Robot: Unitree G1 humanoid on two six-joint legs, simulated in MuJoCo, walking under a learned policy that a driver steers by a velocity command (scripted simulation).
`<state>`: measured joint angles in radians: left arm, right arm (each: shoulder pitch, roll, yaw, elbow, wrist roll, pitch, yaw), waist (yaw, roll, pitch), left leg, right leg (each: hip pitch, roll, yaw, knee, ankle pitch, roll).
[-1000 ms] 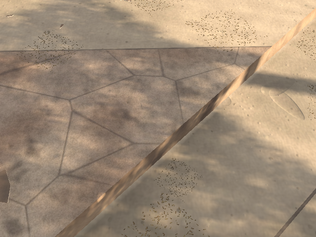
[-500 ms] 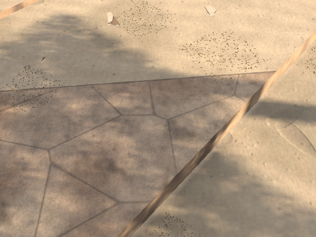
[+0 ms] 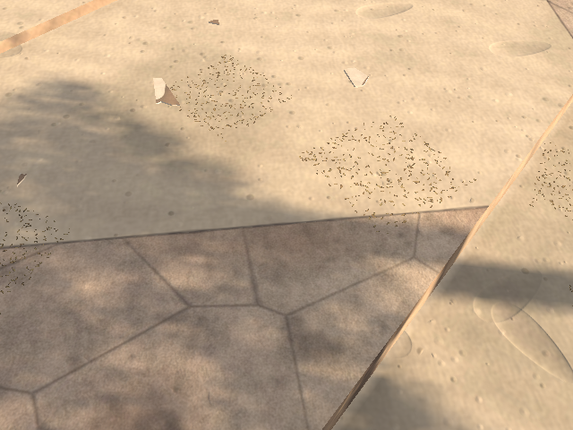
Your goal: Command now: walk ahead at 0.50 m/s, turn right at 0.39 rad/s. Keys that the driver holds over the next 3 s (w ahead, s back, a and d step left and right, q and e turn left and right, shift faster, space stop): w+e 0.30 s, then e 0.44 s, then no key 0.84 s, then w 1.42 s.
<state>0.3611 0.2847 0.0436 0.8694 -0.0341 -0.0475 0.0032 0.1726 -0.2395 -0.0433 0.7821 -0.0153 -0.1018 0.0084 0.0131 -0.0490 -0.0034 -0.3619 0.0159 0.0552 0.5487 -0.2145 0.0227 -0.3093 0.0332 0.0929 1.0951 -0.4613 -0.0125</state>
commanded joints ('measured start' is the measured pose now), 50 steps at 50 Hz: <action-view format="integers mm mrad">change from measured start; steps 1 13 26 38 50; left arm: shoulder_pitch -56 -287 -32 -125 -99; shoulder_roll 79 -21 186 167 153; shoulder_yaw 26 24 83 31 46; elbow -99 -260 -225 -227 -232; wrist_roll -5 16 27 37 6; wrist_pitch -20 56 50 94 144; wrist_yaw -5 -34 -25 41 58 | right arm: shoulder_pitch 159 204 49 -124 -62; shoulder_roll -83 -178 -81 -9 39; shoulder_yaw -31 -64 -20 48 65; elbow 12 31 -91 -386 -367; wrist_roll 1 -4 26 -24 5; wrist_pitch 6 16 -3 65 62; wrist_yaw -4 -64 -35 -120 -55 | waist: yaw -64 -67 67 -60 -39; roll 168 138 53 -54 -136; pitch -8 89 -234 -126 -135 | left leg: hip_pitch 352 326 -555 -604 -229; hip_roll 312 307 -7 11 -32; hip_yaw -361 65 -72 -21 83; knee -291 -353 1454 1157 688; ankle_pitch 13 383 -353 -138 -440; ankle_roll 162 115 -76 -84 -6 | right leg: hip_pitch -444 -445 462 49 153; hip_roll -104 -121 -315 -157 -207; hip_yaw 44 -80 369 233 209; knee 246 -211 -707 -773 -743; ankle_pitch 108 448 802 781 1188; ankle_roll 13 26 -340 -215 -214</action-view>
